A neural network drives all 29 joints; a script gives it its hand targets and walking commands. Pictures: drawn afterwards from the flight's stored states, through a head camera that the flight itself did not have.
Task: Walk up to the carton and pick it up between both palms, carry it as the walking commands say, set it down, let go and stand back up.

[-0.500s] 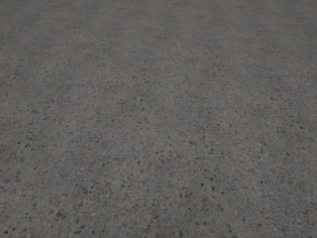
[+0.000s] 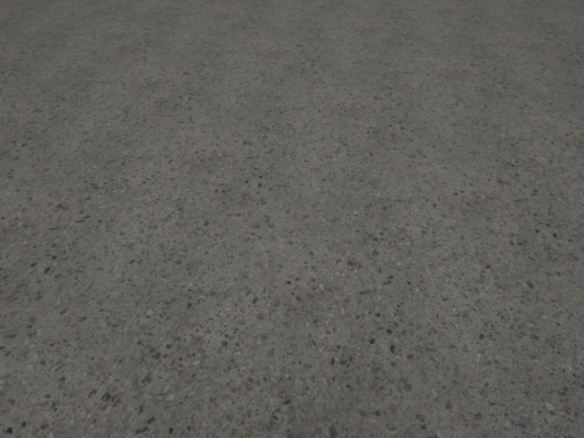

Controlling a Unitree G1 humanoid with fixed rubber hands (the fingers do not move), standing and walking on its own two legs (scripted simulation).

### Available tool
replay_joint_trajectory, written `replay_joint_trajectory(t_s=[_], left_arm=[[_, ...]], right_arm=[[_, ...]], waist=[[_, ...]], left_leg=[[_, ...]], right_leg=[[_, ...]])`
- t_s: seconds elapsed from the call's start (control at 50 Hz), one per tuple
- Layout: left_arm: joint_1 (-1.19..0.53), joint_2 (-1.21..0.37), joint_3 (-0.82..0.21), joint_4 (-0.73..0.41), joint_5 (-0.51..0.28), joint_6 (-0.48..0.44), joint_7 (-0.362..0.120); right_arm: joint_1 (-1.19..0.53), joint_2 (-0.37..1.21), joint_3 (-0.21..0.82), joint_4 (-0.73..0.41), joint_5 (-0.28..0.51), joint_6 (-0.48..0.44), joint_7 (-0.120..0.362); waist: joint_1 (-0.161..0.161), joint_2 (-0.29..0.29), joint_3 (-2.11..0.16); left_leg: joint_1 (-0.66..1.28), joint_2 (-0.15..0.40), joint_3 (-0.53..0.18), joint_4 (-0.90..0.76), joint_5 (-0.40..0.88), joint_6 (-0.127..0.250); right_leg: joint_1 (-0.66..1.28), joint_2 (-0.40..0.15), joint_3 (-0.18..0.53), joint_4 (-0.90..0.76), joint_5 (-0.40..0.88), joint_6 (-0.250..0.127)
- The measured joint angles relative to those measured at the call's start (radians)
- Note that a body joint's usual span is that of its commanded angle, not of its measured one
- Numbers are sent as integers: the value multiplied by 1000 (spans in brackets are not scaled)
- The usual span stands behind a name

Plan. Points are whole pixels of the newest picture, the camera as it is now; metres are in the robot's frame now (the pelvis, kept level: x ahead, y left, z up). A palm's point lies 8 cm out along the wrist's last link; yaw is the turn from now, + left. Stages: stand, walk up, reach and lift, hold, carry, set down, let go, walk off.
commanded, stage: walk up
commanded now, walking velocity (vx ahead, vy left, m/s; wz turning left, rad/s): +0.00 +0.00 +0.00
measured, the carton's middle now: out of the picture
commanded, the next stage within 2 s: none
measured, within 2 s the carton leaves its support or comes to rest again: neither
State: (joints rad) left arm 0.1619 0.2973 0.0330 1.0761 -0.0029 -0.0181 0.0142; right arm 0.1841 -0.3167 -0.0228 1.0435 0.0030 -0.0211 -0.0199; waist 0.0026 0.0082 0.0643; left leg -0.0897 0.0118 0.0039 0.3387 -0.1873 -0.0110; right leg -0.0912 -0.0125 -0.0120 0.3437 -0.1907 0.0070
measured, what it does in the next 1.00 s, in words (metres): steps on the spot, turning right: left foot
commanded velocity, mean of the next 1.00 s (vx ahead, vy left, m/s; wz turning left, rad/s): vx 0.00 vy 0.00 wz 0.00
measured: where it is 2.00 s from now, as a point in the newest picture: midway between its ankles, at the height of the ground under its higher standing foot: outside the picture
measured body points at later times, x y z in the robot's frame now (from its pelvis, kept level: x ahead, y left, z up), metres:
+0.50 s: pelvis -0.02 -0.03 -0.03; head -0.01 -0.06 +0.42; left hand +0.17 +0.25 -0.10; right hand +0.06 -0.37 -0.12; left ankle +0.00 +0.13 -0.75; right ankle -0.02 -0.16 -0.73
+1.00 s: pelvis -0.05 -0.08 -0.01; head -0.02 -0.06 +0.43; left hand +0.21 +0.11 -0.13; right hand -0.10 -0.42 -0.08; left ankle +0.02 -0.01 -0.75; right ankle -0.10 -0.22 -0.66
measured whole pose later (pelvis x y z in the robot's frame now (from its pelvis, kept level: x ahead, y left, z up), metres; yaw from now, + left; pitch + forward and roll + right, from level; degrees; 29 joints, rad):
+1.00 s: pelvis -0.05 -0.08 -0.01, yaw -28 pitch -1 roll +2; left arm 0.17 0.39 0.04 0.72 0.09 0.10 -0.12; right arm 0.29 -0.40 -0.01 0.66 -0.03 -0.05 -0.06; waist -0.01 -0.11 0.05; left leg -0.25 0.04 0.23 0.50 -0.23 0.04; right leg -0.58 0.00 0.12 1.20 -0.25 0.05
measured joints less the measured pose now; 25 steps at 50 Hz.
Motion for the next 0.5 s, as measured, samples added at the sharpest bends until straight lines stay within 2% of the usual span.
replay_joint_trajectory(t_s=[0.16,0.2,0.26,0.3,0.36,0.4,0.44,0.5], left_arm=[[0,0,1,3,0,0,1],[16,4,4,-40,21,27,-14],[19,24,11,-105,45,58,-35],[14,46,19,-144,53,73,-45],[5,74,33,-199,72,90,-56],[-3,88,38,-232,74,94,-71],[-11,98,39,-265,68,96,-91],[-18,106,30,-305,58,96,-118]], right_arm=[[0,0,0,5,0,0,-2],[7,-10,7,-34,-15,10,-4],[-1,-30,4,-102,-24,11,-13],[-4,-38,6,-148,-32,11,-19],[-13,-50,8,-216,-54,14,-30],[-15,-60,6,-253,-57,13,-38],[-17,-74,3,-280,-58,11,-42],[-20,-101,-10,-309,-54,4,-41]], waist=[[0,0,-1],[7,4,-23],[6,0,-32],[6,-22,-37],[-1,-40,-43],[-7,-43,-43],[-7,-42,-42],[-7,-18,-37]], left_leg=[[5,1,0,-4,-1,-1],[-46,8,10,51,-24,-1],[-124,17,28,159,-75,-2],[-150,11,52,193,-90,2],[-167,22,95,213,-99,2],[-166,34,121,212,-99,-1],[-162,46,149,207,-96,-13],[-173,82,181,241,-112,-37]], right_leg=[[5,0,-1,-3,-2,0],[-46,7,9,39,-14,-2],[-133,15,31,148,-56,-3],[-197,8,47,243,-74,-7],[-333,19,61,541,-230,3],[-389,6,54,657,-243,12],[-412,-24,49,669,-205,21],[-382,-66,44,536,-157,11]])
